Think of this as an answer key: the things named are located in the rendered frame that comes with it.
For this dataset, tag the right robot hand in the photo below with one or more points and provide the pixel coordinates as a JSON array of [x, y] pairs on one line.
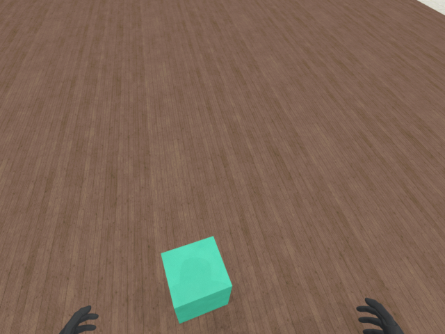
[[385, 321]]

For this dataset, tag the carton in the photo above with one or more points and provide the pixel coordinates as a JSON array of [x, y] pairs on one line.
[[197, 278]]

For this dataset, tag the left robot hand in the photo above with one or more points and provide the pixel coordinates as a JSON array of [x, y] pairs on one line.
[[72, 326]]

